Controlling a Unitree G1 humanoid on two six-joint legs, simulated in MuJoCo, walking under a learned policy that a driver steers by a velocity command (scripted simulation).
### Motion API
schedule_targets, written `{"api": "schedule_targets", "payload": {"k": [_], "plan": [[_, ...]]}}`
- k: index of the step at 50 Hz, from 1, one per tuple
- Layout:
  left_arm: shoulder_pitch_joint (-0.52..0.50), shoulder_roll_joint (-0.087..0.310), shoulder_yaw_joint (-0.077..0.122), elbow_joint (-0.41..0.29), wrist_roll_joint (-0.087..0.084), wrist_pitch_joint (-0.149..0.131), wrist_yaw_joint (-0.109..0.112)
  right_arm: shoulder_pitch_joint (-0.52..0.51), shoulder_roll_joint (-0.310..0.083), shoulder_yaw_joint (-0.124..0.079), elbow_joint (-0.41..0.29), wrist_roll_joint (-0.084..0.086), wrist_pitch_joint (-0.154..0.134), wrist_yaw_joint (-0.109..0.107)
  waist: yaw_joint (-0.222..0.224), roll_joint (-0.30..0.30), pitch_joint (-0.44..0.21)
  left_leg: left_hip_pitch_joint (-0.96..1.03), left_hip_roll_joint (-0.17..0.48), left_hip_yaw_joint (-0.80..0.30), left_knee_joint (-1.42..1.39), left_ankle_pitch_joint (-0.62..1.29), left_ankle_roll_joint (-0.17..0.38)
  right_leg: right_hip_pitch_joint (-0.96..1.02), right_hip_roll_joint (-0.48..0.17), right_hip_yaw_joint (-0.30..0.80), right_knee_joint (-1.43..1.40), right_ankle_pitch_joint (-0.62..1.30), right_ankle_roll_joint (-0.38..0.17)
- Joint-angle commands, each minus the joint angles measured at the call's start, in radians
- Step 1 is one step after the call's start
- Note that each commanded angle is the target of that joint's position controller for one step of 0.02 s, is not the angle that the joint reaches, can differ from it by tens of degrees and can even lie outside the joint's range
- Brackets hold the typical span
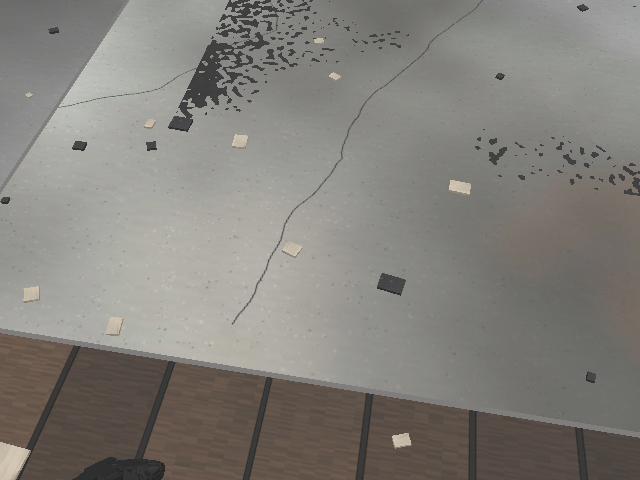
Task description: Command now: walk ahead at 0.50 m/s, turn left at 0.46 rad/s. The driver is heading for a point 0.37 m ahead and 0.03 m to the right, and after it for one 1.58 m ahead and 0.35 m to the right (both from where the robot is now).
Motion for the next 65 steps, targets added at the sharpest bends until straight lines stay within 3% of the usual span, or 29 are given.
{"api": "schedule_targets", "payload": {"k": [1, 3, 4, 5, 6, 8, 11, 15, 19, 23, 27, 28, 29, 30, 31, 32, 34, 42, 48, 51, 53, 54, 55, 56, 57, 58, 60, 62, 65], "plan": [[0.013, 0.119, 0.030, -0.065, -0.004, -0.031, 0.007, -0.022, -0.172, -0.036, -0.056, -0.005, -0.016, -0.012, 0.071, 0.124, -0.023, -0.038, 0.275, -0.163, 0.065, 0.703, 0.061, 0.184, 0.051, -0.022, -0.097, -0.046, -0.047], [0.258, 0.165, 0.052, 0.007, 0.005, -0.050, 0.027, -0.035, -0.161, -0.029, -0.050, 0.000, -0.028, -0.001, 0.187, 0.058, -0.149, -0.106, 0.191, -0.088, 0.368, 0.765, 0.021, 0.512, 0.044, -0.018, -0.176, -0.060, -0.099], [0.415, 0.234, 0.065, 0.013, 0.026, -0.056, 0.042, -0.006, -0.082, -0.006, -0.076, 0.004, -0.036, 0.004, 0.230, -0.055, -0.295, -0.235, 0.132, -0.022, 0.657, 0.443, 0.002, 0.725, -0.196, 0.248, -0.196, -0.251, -0.149], [0.398, 0.321, 0.090, 0.034, 0.029, -0.042, 0.038, 0.153, -0.031, 0.001, -0.079, 0.030, -0.032, 0.008, 0.130, -0.317, -0.343, -0.522, -0.030, 0.061, 0.891, -0.204, -0.032, 0.861, -0.386, 0.743, -0.356, -0.296, -0.280], [0.314, 0.216, 0.074, 0.019, 0.002, -0.032, 0.027, 0.102, -0.108, -0.004, -0.046, -0.008, -0.019, -0.002, 0.114, -0.108, -0.205, -0.611, 0.059, 0.023, 0.963, -0.140, -0.019, 0.741, -0.351, 0.740, -0.378, -0.443, -0.273], [0.211, 0.108, 0.048, 0.014, -0.002, -0.036, 0.019, -0.047, -0.096, 0.000, -0.072, -0.011, -0.019, 0.014, 0.106, 0.018, -0.042, -0.589, 0.118, 0.039, 0.890, 0.002, -0.028, 0.536, -0.246, 0.432, -0.402, -0.272, -0.232], [0.256, 0.096, 0.040, 0.065, -0.011, -0.059, 0.018, -0.058, -0.073, 0.007, -0.075, -0.027, 0.002, 0.031, 0.082, -0.068, -0.039, -0.530, 0.143, 0.067, 0.812, 0.026, -0.049, 0.473, -0.166, 0.240, -0.426, 0.009, -0.208], [0.326, 0.110, 0.044, 0.114, -0.031, -0.069, 0.011, -0.183, -0.050, 0.023, -0.118, -0.039, 0.006, 0.041, 0.086, -0.059, -0.015, -0.624, 0.198, 0.153, 0.691, 0.096, -0.092, 0.491, -0.143, 0.191, -0.472, 0.110, -0.255], [0.385, 0.125, 0.052, 0.147, -0.029, -0.056, 0.014, -0.359, -0.014, 0.050, -0.173, -0.026, -0.002, 0.047, 0.125, -0.056, 0.019, -0.591, 0.197, 0.196, 0.433, 0.216, -0.136, 0.458, -0.096, 0.146, -0.480, 0.127, -0.245], [0.434, 0.147, 0.061, 0.166, -0.025, -0.048, 0.015, -0.438, -0.031, 0.054, -0.197, -0.014, -0.013, 0.035, 0.148, -0.056, 0.001, -0.503, 0.163, 0.205, 0.305, 0.250, -0.134, 0.487, -0.112, 0.171, -0.409, 0.219, -0.228], [0.388, 0.170, 0.073, 0.154, -0.025, -0.039, 0.021, -0.286, -0.078, 0.033, -0.161, -0.015, -0.037, 0.012, 0.057, -0.031, -0.054, -0.231, 0.133, 0.191, 0.144, 0.189, -0.090, 0.458, -0.097, 0.209, -0.215, 0.250, -0.183], [0.384, 0.139, 0.066, 0.144, -0.032, -0.043, 0.018, -0.158, -0.131, 0.014, -0.128, -0.033, -0.052, -0.001, 0.009, 0.043, -0.139, -0.035, 0.216, 0.108, 0.108, 0.155, -0.056, 0.375, -0.030, 0.161, -0.019, 0.187, -0.159], [0.390, 0.057, 0.047, 0.095, -0.051, -0.047, 0.017, -0.022, -0.222, -0.007, -0.131, -0.056, -0.055, -0.016, -0.036, 0.196, -0.289, 0.208, 0.485, -0.182, 0.051, -0.037, 0.002, 0.178, 0.070, 0.062, 0.279, -0.135, -0.125], [0.452, 0.063, 0.051, 0.077, -0.048, -0.035, 0.022, -0.036, -0.263, -0.023, -0.122, -0.041, -0.033, -0.014, 0.012, 0.324, -0.291, 0.213, 0.610, -0.491, -0.065, -0.142, 0.078, -0.029, 0.140, 0.004, 0.447, -0.500, -0.122], [0.434, 0.116, 0.064, 0.108, -0.021, -0.016, 0.026, -0.103, -0.160, -0.002, -0.135, -0.027, -0.025, -0.010, 0.044, 0.174, -0.166, 0.098, 0.566, -0.422, -0.071, -0.238, 0.078, -0.063, 0.060, 0.048, 0.534, -0.438, -0.134], [0.389, 0.102, 0.065, 0.110, -0.016, -0.012, 0.014, -0.169, -0.090, 0.015, -0.145, -0.018, -0.029, -0.005, 0.063, 0.113, -0.067, -0.013, 0.508, -0.279, -0.095, -0.168, 0.059, -0.056, 0.028, 0.052, 0.524, -0.351, -0.129], [0.358, 0.078, 0.066, 0.107, -0.004, 0.004, -0.001, -0.199, -0.046, 0.027, -0.137, -0.016, -0.042, -0.006, 0.094, 0.144, -0.013, -0.115, 0.432, -0.074, -0.136, 0.062, 0.023, -0.012, -0.012, 0.034, 0.484, -0.275, -0.106], [0.150, 0.048, 0.055, 0.022, 0.002, 0.036, -0.039, -0.097, -0.061, 0.012, -0.066, -0.006, -0.070, -0.005, 0.093, 0.110, 0.013, -0.075, 0.395, 0.217, -0.169, 0.409, 0.037, -0.135, -0.034, -0.004, 0.377, -0.044, -0.056], [-0.039, 0.035, 0.032, -0.053, 0.005, 0.029, -0.059, -0.034, -0.100, 0.000, -0.026, -0.007, -0.060, -0.010, 0.051, 0.107, 0.057, -0.018, 0.407, 0.344, -0.145, 0.505, 0.014, -0.040, -0.013, -0.110, 0.075, 0.019, -0.099], [-0.045, 0.051, 0.037, -0.068, 0.012, 0.030, -0.053, -0.012, -0.126, -0.006, -0.005, -0.009, -0.041, -0.017, 0.061, 0.119, 0.039, 0.067, 0.419, 0.399, -0.028, 0.800, -0.005, 0.036, 0.044, -0.166, 0.007, -0.104, -0.152], [0.068, 0.076, 0.052, -0.042, 0.014, 0.025, -0.039, -0.009, -0.160, -0.014, 0.003, -0.010, -0.023, -0.021, 0.115, 0.138, -0.041, 0.092, 0.421, 0.426, 0.196, 1.070, -0.011, 0.187, 0.121, -0.194, -0.022, -0.210, -0.200], [0.209, 0.098, 0.067, 0.001, 0.019, 0.015, -0.028, -0.019, -0.168, -0.015, -0.002, -0.005, -0.014, -0.021, 0.179, 0.114, -0.123, 0.029, 0.410, 0.443, 0.402, 1.017, -0.026, 0.369, 0.154, -0.182, -0.093, -0.185, -0.231], [0.377, 0.173, 0.097, 0.050, 0.030, 0.009, -0.011, -0.024, -0.148, -0.008, -0.028, -0.008, -0.013, -0.019, 0.249, 0.029, -0.229, -0.176, 0.383, 0.447, 0.693, 0.724, -0.059, 0.635, 0.049, -0.008, -0.148, -0.256, -0.279], [0.355, 0.300, 0.126, 0.035, 0.016, 0.014, 0.002, 0.015, -0.019, 0.020, -0.108, -0.002, -0.020, 0.008, 0.170, -0.232, -0.318, -0.664, 0.188, 0.396, 1.058, -0.211, -0.127, 0.979, -0.266, 0.530, -0.199, -0.253, -0.439], [0.402, 0.282, 0.123, 0.018, -0.010, 0.028, 0.011, -0.138, -0.110, 0.003, -0.135, -0.013, -0.033, 0.010, 0.241, -0.043, -0.335, -0.779, 0.157, 0.180, 1.134, -0.192, -0.124, 0.959, -0.287, 0.696, -0.329, -0.244, -0.437], [0.343, 0.258, 0.116, 0.036, -0.015, 0.031, 0.020, -0.207, -0.103, 0.006, -0.162, 0.002, -0.045, 0.014, 0.212, -0.008, -0.178, -0.821, 0.213, 0.153, 1.089, -0.066, -0.112, 0.836, -0.261, 0.523, -0.347, -0.133, -0.407], [0.251, 0.171, 0.092, 0.036, -0.025, 0.018, 0.023, -0.161, -0.090, 0.010, -0.137, -0.007, -0.046, 0.009, 0.115, 0.045, -0.051, -0.690, 0.266, 0.152, 0.922, 0.012, -0.115, 0.586, -0.170, 0.342, -0.367, 0.117, -0.342], [0.212, 0.125, 0.075, 0.029, -0.033, -0.001, 0.020, -0.102, -0.077, 0.011, -0.117, -0.034, -0.007, 0.011, 0.065, 0.038, -0.062, -0.577, 0.275, 0.152, 0.857, 0.020, -0.134, 0.481, -0.107, 0.247, -0.393, 0.205, -0.317], [0.268, 0.142, 0.075, 0.056, -0.031, -0.028, 0.015, -0.138, -0.050, 0.017, -0.130, -0.035, 0.017, 0.024, 0.067, 0.015, -0.040, -0.592, 0.271, 0.181, 0.753, 0.088, -0.151, 0.437, -0.084, 0.196, -0.437, 0.244, -0.319]]}}
Keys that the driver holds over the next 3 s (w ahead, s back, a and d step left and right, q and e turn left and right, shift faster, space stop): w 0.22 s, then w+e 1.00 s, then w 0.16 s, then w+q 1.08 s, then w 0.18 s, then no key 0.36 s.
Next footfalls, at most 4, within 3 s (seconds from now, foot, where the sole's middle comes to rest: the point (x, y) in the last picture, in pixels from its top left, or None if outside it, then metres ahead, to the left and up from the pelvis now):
0.06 right None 0.21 -0.12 -0.77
0.56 left None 0.44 0.09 -0.77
1.10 right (373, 376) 0.66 -0.17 -0.77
1.64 left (356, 249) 1.02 -0.18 -0.77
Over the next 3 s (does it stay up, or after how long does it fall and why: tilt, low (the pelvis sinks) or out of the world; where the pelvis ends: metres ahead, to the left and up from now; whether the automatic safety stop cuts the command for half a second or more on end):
stays up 1.46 -0.27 0.01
